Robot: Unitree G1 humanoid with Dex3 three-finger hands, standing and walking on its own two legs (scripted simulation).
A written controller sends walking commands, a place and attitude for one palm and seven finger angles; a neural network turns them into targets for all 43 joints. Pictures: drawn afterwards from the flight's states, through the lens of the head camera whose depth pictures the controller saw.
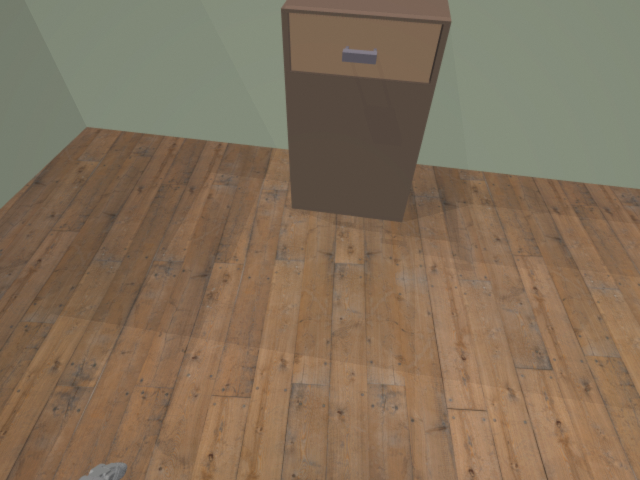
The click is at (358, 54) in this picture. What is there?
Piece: drawer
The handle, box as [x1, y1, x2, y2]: [342, 46, 376, 63]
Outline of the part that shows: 343,49 342,61 375,63 375,48 372,51 349,49 348,46 346,46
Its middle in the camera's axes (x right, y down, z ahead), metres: +0.12 -0.58 +1.21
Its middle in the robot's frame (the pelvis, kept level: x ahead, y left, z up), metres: +1.30 -0.05 -0.03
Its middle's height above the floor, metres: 0.74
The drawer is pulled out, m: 0.00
